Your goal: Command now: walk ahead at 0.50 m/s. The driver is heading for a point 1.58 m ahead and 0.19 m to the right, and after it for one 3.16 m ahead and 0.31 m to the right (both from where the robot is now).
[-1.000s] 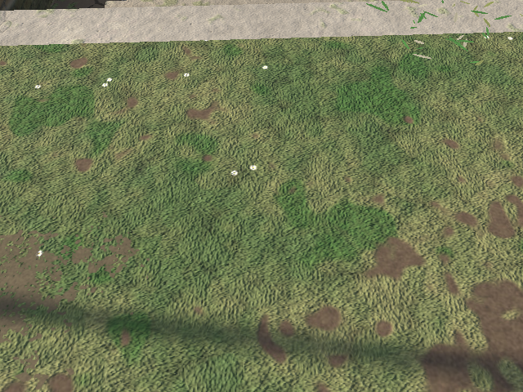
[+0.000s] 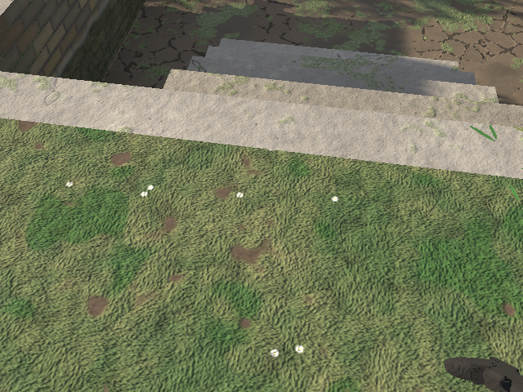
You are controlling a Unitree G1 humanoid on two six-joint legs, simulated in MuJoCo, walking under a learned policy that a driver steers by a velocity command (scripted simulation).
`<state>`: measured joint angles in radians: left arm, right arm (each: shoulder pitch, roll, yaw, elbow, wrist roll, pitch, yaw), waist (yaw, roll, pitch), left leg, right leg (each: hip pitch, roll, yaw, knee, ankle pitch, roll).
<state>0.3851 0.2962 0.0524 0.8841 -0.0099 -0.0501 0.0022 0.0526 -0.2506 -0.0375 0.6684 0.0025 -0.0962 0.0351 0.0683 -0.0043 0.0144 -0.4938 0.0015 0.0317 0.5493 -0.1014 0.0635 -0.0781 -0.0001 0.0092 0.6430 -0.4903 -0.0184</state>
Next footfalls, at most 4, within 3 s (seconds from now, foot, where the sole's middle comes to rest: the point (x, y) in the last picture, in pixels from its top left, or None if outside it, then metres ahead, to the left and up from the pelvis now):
0.50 right None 0.44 -0.14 -0.76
1.04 left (250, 289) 0.73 0.10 -0.76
1.58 right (345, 236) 0.92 -0.16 -0.76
1.98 left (264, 228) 0.93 0.08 -0.76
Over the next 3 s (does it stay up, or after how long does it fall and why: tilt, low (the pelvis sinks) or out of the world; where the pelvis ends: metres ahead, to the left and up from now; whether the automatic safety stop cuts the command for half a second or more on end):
stays up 1.23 -0.17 -0.01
